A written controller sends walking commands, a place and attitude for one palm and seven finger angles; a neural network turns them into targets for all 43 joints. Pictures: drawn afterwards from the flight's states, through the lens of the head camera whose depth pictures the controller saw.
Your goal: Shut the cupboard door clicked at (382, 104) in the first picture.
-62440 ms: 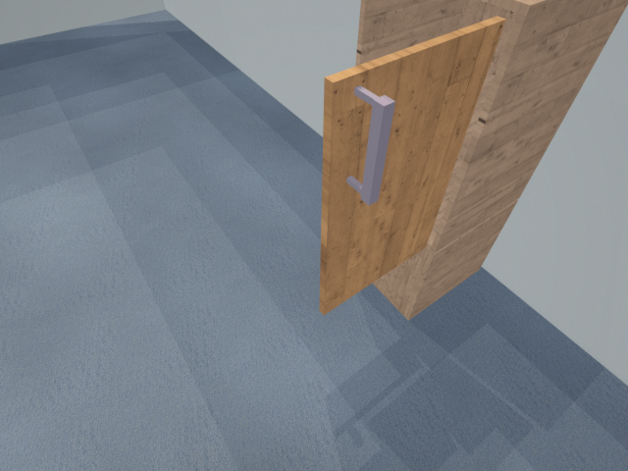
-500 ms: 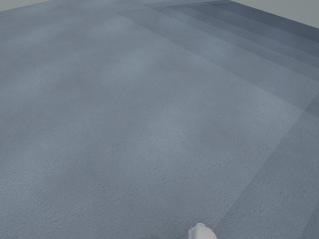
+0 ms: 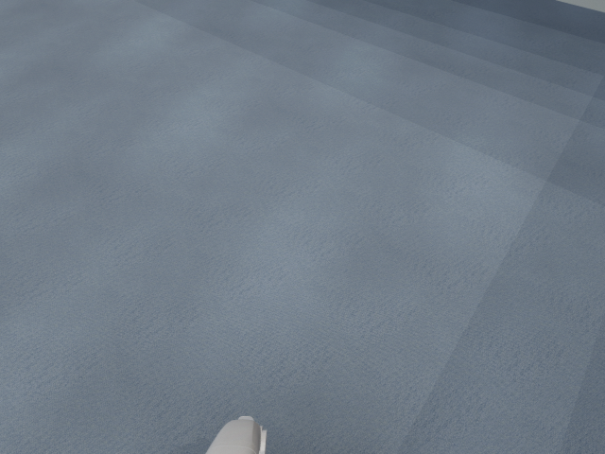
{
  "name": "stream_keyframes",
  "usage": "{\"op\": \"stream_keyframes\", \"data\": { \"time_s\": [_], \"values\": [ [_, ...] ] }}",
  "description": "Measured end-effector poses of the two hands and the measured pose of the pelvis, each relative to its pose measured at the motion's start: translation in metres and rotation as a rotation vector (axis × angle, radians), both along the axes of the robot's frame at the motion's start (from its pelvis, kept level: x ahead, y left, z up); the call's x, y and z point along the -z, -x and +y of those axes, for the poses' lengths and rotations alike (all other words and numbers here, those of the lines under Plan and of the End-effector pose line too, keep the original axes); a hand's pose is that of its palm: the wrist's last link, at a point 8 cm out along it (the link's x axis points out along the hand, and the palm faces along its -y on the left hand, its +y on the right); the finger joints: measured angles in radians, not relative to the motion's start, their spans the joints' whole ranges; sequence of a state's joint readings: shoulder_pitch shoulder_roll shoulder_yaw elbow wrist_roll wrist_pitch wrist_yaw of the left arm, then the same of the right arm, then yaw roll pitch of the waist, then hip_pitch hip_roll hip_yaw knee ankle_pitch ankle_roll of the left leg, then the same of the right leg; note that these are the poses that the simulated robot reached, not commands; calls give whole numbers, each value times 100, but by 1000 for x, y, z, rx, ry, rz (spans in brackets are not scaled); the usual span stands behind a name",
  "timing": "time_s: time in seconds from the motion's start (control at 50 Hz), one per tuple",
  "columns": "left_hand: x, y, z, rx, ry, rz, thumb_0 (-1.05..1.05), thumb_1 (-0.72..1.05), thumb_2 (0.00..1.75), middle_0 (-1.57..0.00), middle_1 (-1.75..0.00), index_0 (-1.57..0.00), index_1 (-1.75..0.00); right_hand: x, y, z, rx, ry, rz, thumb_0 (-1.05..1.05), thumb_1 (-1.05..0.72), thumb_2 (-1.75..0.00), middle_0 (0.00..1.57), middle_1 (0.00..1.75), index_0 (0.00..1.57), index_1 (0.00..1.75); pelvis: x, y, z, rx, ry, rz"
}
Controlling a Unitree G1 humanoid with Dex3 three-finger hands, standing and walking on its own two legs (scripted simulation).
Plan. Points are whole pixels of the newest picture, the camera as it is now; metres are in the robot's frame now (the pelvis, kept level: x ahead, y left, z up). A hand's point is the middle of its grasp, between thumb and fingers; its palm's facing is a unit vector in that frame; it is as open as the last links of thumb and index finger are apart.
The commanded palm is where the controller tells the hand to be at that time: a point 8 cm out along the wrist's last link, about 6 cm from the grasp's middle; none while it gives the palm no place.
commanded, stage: turn to face it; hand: left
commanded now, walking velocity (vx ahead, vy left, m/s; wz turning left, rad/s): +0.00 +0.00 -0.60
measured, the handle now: out of the picture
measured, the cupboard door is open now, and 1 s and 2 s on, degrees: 25 25 25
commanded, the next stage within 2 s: none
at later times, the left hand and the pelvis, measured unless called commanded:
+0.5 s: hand (147, 423) +0.18 +0.26 -0.17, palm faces -0.24 -0.95 -0.22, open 7.4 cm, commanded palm none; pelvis +0.04 +0.06 +0.00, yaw -18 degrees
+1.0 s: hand (244, 394) +0.22 +0.11 -0.15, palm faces -0.56 -0.79 -0.25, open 7.4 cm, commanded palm none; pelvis +0.03 +0.01 +0.00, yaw -35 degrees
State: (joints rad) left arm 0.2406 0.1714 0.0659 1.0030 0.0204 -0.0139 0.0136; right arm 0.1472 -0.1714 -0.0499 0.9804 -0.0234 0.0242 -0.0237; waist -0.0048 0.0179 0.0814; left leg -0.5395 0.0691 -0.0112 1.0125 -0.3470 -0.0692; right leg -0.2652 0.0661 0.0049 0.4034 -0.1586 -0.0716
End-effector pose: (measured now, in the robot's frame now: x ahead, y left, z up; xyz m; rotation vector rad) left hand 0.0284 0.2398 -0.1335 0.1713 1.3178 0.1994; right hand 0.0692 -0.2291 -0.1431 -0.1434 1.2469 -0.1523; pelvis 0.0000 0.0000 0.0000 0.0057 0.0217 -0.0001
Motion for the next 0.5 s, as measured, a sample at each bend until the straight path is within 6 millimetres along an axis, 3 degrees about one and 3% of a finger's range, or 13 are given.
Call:
{"op": "stream_keyframes", "data": {
  "time_s": [0.12,0.22,0.28,0.38,0.5],
  "values": [
    [7,-9,18,10,28,24,0,92,90,-20,-30,-20,-30,-15,-58,14,2,29,-135,0,-91,-90,20,30,20,30,2,-16,21,64,9,-4],
    [24,-34,45,40,53,18,1,91,90,-20,-30,-20,-30,-25,-76,29,27,85,-218,0,-91,-90,20,30,20,30,12,-30,47,118,30,-3],
    [25,-60,59,91,55,2,1,91,90,-20,-30,-20,-30,-32,-64,36,43,112,-205,0,-91,-90,21,30,20,30,9,-33,57,168,32,-18],
    [14,-105,74,190,46,-37,1,91,90,-20,-30,-20,-30,-39,-24,40,129,135,-136,0,-90,-90,21,30,20,30,0,-38,65,239,51,-18],
    [4,-152,68,312,24,-60,1,91,90,-19,-30,-20,-30,-34,38,39,275,131,-37,0,-90,-90,21,30,20,30,-3,-42,65,322,55,-9]
  ]
}}
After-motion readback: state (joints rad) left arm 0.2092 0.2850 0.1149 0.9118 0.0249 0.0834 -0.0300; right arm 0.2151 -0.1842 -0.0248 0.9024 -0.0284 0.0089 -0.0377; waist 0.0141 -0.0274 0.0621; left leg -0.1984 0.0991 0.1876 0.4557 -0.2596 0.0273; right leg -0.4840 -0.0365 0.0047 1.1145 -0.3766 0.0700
